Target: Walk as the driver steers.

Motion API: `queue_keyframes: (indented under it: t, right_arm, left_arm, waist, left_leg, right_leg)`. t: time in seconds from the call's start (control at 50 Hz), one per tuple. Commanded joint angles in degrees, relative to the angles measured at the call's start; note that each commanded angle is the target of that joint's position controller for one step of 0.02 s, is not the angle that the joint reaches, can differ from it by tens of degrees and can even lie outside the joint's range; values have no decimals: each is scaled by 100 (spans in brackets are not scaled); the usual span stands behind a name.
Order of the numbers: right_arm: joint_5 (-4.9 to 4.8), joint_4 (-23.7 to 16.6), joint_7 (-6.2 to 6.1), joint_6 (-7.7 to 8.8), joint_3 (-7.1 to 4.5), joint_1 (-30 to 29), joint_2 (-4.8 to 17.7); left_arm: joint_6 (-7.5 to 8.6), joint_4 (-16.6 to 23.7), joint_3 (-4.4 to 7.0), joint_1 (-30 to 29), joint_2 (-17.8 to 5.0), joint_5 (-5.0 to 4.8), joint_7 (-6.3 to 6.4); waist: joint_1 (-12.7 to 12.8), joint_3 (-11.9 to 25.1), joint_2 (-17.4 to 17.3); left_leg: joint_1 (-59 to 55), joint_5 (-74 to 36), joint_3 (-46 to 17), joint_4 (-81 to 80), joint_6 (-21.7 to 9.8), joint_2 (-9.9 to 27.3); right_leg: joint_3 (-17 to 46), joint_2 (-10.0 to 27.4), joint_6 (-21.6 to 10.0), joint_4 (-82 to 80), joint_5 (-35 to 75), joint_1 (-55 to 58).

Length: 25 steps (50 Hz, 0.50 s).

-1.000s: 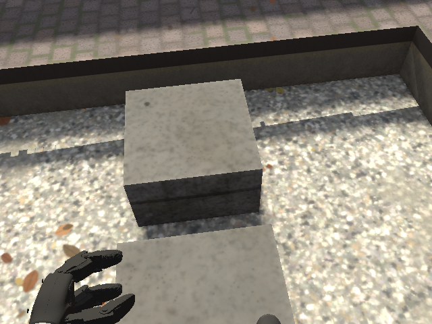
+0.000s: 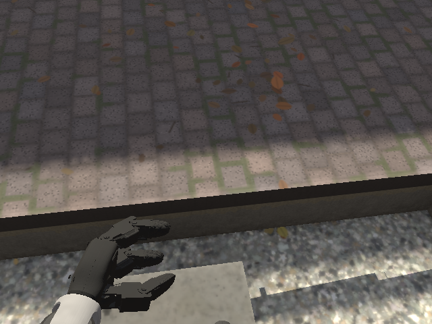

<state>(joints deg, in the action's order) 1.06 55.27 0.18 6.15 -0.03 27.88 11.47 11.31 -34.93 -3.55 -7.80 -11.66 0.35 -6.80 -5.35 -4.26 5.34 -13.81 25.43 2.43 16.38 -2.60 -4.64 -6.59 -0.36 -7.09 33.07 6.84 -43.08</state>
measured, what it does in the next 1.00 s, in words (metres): walks ahead: right foot, then left foot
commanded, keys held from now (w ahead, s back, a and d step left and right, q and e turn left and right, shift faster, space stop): shift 0.90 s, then w+shift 0.10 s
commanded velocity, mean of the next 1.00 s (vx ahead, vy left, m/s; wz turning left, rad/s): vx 0.05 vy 0.00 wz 0.00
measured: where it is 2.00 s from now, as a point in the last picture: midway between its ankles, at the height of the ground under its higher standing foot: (170, 238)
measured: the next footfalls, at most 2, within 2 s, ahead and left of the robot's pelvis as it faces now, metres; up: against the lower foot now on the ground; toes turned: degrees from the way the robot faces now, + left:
right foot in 0.04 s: +0.30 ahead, -0.05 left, +0.00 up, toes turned -6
left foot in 0.42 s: +0.27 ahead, +0.08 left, +0.00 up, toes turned +9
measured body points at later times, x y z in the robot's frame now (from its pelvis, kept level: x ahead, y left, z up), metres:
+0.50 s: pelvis +0.19 +0.01 +0.01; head +0.20 +0.01 +0.46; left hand +0.25 +0.23 -0.12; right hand +0.31 -0.17 -0.12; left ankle +0.23 +0.07 -0.71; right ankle +0.26 -0.05 -0.70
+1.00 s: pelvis +0.26 +0.01 +0.03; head +0.25 +0.01 +0.48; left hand +0.29 +0.23 -0.11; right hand +0.30 -0.21 -0.12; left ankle +0.23 +0.07 -0.70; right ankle +0.26 -0.05 -0.70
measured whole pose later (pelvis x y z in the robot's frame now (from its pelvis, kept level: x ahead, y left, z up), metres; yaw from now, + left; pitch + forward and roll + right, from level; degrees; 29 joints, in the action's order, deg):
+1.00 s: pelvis +0.26 +0.01 +0.03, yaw +0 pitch +1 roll +0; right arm -4.4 59.1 4.3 4.6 -2.8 17.0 8.9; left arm 5.3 -52.9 0.4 21.3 -8.8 -2.8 -1.0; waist -0.1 3.0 -0.4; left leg 10.8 24.5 9.3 28.0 -5.1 -0.9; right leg -7.8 -2.9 -6.5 26.6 -18.7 -13.2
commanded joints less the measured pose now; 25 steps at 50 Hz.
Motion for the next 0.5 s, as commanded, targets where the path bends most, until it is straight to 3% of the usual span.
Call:
queue_keyframes:
  t: [0.02,0.04,0.06,0.08,0.1,0.12,0.14,0.16,0.18,0.2,0.22,0.24,0.26,0.28,0.3,0.34,0.38,0.4,0.42,0.44,0.46,0.48,0.5]
  right_arm:
    - [201,-809,-198,166,-131,-960,654]
    - [66,-1187,-332,78,-119,-883,263]
    - [-451,-1281,-548,-45,-211,84,639]
    - [-468,-1114,-570,-113,-192,1144,858]
    - [-495,-1023,-541,-172,-249,1068,1187]
    - [-619,-1110,-631,-241,-251,510,1157]
    - [-667,-1162,-686,-120,-157,-164,742]
    - [-540,-1274,-567,26,-101,-513,591]
    - [-365,-1305,-426,122,-35,-645,164]
    - [-169,-1510,-323,145,46,-1015,-26]
    - [-38,-1519,-293,42,104,-1110,-290]
    - [-29,-1651,-275,32,98,-1394,-222]
    - [-81,-1593,-296,67,21,-1364,-67]
    - [-154,-1566,-252,96,56,-1431,-121]
    - [-247,-1461,-168,95,58,-1601,-59]
    - [-358,-1195,-81,122,9,-1630,64]
    - [-446,-860,18,126,-37,-1372,5]
    - [-418,-663,65,99,-43,-1249,-49]
    - [-289,-563,78,99,-75,-1148,29]
    - [-126,-592,57,137,-102,-1272,239]
    - [-129,-540,137,154,-63,-1496,79]
    - [-208,-551,190,101,-29,-1811,-62]
    - [-217,-631,257,61,12,-2171,-149]
  left_arm:
    - [-21,-1226,307,3500,-882,84,187]
    - [-148,-1302,284,3702,-1025,-304,338]
    - [-367,-1030,222,2910,-911,-610,260]
    - [-571,-752,246,1936,-450,-583,300]
    - [-445,-575,378,2083,-660,-457,401]
    - [-266,-855,333,2156,-525,-364,436]
    - [-156,-1232,410,2294,-714,-597,547]
    - [-33,-1155,351,2023,-591,-577,578]
    - [-2,-1113,331,1617,-493,-543,585]
    - [39,-1071,280,1400,-338,-486,578]
    - [-111,-1132,192,1121,-32,-139,586]
    - [-213,-1028,174,1262,-36,-82,580]
    - [-286,-1039,181,1273,-32,-74,568]
    - [-355,-1060,237,1391,-206,-47,616]
    - [-399,-1067,299,1603,-300,-29,674]
    - [-414,-1132,375,1999,-406,0,734]
    - [-431,-1306,402,2401,-416,79,833]
    - [-428,-1401,379,2671,-301,175,882]
    - [-431,-1467,303,2847,-96,219,905]
    - [-439,-1404,212,3011,276,141,886]
    - [-482,-1404,313,2918,90,-145,800]
    - [-482,-1514,322,3009,-3,-269,794]
    - [-487,-1553,317,3103,36,-339,834]
  waist:
    - [1596,666,-1769]
    - [912,1879,-463]
    - [492,2982,-118]
    - [533,3590,861]
    - [1064,3846,311]
    - [992,3470,-743]
    - [856,2138,-1440]
    - [734,1787,-1583]
    - [429,1355,-1300]
    - [363,1214,-1043]
    - [14,1186,-702]
    - [123,1139,-399]
    - [95,1371,-74]
    - [99,1302,330]
    - [295,1173,652]
    - [487,1020,664]
    - [440,883,535]
    - [490,826,359]
    - [550,947,235]
    - [809,1074,-566]
    - [836,680,-1306]
    - [854,548,-1429]
    - [978,494,-1418]
  left_leg:
    - [2480,-4033,-214,3157,523,185]
    - [4176,2328,-119,5251,670,-159]
    - [4980,1994,-210,5854,608,43]
    - [5085,1463,-51,6274,457,472]
    - [4910,1335,263,7016,422,600]
    - [4634,1092,221,7166,353,905]
    - [4540,970,474,7708,376,849]
    - [4144,295,284,7396,392,916]
    - [4041,-377,195,7113,455,923]
    - [4041,-554,261,6947,444,914]
    - [3892,-397,398,6335,359,847]
    - [3932,-382,585,5760,375,745]
    - [3501,-390,762,4852,323,695]
    - [3342,-174,949,3993,373,530]
    - [3359,-450,1029,3811,416,526]
    - [3505,-453,1085,3021,512,388]
    - [3211,-1035,1122,1782,530,249]
    - [3001,-938,1042,1169,547,241]
    - [2649,-986,371,836,484,862]
    - [2460,-987,-997,258,341,2018]
    - [2912,-690,-1303,-101,-42,2242]
    - [3156,73,-1173,-149,-227,1988]
    - [3530,245,-687,106,-157,1596]
  right_leg:
    - [205,52,-17,-1717,1021,4822]
    - [1637,1452,493,234,3143,7183]
    - [3034,2500,168,394,6369,7780]
    - [3291,2596,-522,-947,4237,7275]
    - [3480,2629,-914,-1736,1690,6681]
    - [3867,2724,-953,-2212,-808,5462]
    - [3958,2503,-984,-2376,-1572,3504]
    - [2922,1822,-731,-2361,-1958,2522]
    - [2147,1475,-474,-2132,-1653,1583]
    - [1682,1127,-357,-2000,-1588,1120]
    - [1148,937,-374,-1669,-952,743]
    - [881,775,-391,-1764,-828,745]
    - [718,635,-279,-1805,-834,887]
    - [628,498,-280,-1848,-1391,1043]
    - [774,552,-229,-1895,-1761,1149]
    - [1108,707,-219,-1773,-2285,1641]
    - [1236,666,-20,-1329,-2546,1811]
    - [1289,570,87,-1060,-2717,1841]
    - [1275,461,161,-646,-2898,1646]
    - [766,-78,227,399,-3371,1169]
    - [-55,-316,173,680,-3624,879]
    - [-178,-214,265,833,-3454,1021]
    - [-196,-145,340,451,-2979,1574]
